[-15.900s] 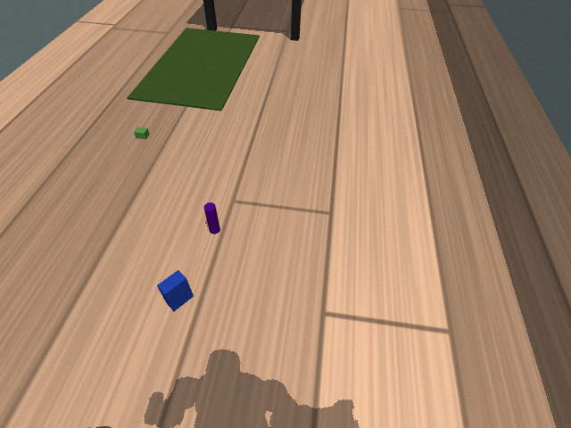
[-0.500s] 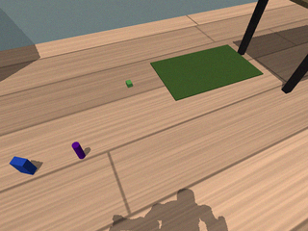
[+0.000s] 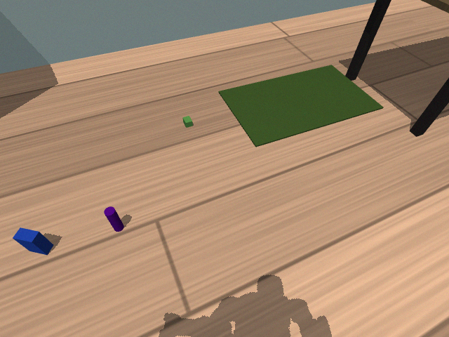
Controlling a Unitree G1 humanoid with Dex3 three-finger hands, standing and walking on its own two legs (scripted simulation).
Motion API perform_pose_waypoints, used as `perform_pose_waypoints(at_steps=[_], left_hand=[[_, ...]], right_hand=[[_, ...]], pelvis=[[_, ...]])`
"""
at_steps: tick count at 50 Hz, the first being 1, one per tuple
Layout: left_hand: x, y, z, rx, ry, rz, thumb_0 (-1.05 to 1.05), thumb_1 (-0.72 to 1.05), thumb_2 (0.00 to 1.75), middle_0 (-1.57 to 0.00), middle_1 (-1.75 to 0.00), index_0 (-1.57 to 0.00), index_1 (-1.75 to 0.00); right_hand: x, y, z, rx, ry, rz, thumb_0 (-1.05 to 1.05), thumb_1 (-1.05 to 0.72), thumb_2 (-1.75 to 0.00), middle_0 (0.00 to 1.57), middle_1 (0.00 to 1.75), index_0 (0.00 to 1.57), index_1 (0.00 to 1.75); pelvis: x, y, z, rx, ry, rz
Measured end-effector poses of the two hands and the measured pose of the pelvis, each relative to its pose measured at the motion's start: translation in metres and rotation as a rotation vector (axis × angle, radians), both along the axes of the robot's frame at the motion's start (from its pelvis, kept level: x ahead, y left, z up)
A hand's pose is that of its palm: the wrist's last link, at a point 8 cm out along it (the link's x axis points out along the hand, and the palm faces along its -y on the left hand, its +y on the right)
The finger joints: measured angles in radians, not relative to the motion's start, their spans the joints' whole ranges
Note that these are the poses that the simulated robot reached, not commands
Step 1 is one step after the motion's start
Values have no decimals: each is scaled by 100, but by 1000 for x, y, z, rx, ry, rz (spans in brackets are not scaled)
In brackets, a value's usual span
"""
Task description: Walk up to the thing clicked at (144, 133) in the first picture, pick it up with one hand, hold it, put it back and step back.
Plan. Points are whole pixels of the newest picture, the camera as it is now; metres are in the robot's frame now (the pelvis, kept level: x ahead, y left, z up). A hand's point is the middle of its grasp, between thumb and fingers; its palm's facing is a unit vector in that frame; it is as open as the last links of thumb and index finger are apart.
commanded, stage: stand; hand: left
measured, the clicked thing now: (187, 121) +1.45 +0.29 -0.76
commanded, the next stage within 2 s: walk up in 0.04 s
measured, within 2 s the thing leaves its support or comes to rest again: neither
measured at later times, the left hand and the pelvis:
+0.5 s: hand (47, 334) +0.14 +0.35 -0.17, palm faces +0.03 -0.94 -0.34, open 7.4 cm; pelvis +0.12 +0.06 -0.01, yaw +2 degrees
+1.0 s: hand (115, 207) +0.41 +0.29 -0.12, palm faces +0.03 -0.92 -0.39, open 7.3 cm; pelvis +0.35 +0.01 -0.01, yaw +1 degrees
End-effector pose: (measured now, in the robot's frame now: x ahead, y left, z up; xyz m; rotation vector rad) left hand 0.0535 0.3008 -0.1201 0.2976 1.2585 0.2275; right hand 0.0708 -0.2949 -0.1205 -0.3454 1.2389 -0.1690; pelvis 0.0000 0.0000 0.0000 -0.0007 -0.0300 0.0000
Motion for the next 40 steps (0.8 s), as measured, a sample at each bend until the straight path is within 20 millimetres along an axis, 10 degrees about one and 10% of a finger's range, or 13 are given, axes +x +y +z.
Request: perform_pose_waypoints(at_steps=[8,18,29,40], left_hand=[[-5,18,4,-2,-81,41,1,91,90,-21,-30,-21,-30],[-7,95,-19,40,49,92,1,91,90,-20,-30,-21,-30],[126,89,3,-21,-41,-23,1,91,90,-20,-30,-20,-30],[292,51,18,59,-175,-91,1,91,90,-20,-30,-21,-30]], right_hand=[[13,-7,4,-4,-5,28,1,-90,-90,21,30,20,30],[105,15,15,-84,-142,81,1,-90,-90,21,30,20,30],[131,42,24,-27,-114,12,0,-90,-90,21,30,20,30],[212,1,-24,15,-32,-25,1,-90,-90,21,30,20,30]], pelvis=[[12,5,-5,0,5,39],[71,55,-28,7,-23,55],[149,63,-6,28,-27,25],[262,26,-27,21,-21,21]])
